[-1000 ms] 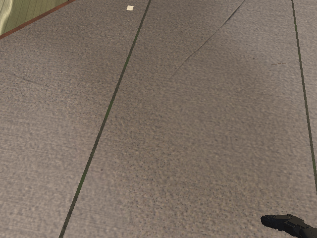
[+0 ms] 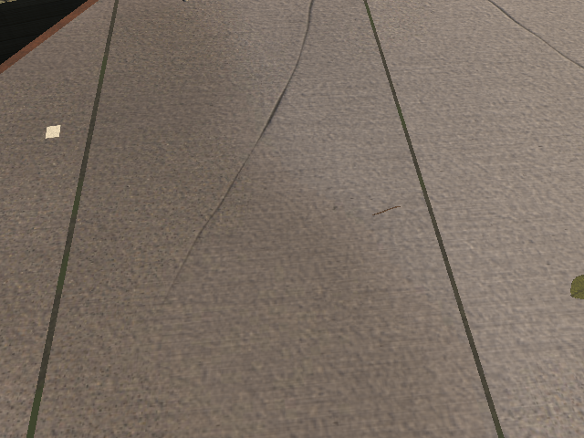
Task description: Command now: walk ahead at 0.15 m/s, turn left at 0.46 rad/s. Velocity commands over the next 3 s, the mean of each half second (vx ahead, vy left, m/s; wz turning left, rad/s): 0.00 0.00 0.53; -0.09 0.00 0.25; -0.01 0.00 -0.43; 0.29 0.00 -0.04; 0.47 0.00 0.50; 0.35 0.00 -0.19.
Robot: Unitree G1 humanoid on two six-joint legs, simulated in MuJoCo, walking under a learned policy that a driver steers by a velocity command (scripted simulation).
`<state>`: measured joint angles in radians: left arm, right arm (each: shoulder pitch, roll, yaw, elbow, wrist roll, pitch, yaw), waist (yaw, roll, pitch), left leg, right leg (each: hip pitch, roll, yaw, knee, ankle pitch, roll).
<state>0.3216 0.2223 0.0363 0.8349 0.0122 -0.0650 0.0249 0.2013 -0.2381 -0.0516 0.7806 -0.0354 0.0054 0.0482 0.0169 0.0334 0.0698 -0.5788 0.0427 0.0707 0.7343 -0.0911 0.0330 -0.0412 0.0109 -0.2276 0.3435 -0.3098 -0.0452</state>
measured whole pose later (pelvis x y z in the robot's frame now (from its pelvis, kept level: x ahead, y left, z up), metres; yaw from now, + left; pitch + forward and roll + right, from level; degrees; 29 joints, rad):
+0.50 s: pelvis +0.05 +0.00 +0.00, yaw +18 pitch +1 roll -2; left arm 0.16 0.26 0.05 0.73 0.02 0.09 0.04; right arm 0.20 -0.28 -0.08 0.70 -0.02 0.06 0.00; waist -0.03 0.00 0.08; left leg -0.40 -0.13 -0.14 0.43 -0.04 0.08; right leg -0.51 0.03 0.08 1.02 -0.39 0.04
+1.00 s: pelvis +0.00 -0.08 +0.00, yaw +23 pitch +0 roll +2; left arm 0.24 0.23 0.03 0.76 0.02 0.03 0.01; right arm 0.20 -0.27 -0.06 0.80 0.00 0.08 -0.03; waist 0.03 0.02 0.03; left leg -0.20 -0.07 -0.08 0.66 -0.48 -0.04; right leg -0.26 0.05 0.08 0.45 -0.19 -0.05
